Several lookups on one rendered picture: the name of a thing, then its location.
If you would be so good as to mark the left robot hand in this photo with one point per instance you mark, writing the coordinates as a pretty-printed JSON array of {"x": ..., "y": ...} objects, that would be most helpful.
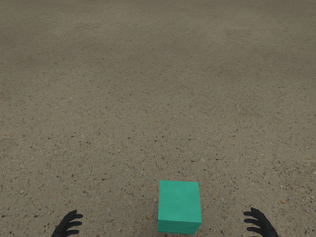
[{"x": 60, "y": 230}]

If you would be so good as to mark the right robot hand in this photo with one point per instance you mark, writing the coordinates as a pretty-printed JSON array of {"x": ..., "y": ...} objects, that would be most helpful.
[{"x": 266, "y": 229}]

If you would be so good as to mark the carton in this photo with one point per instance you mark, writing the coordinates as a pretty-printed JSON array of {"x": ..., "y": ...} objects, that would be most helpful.
[{"x": 178, "y": 207}]

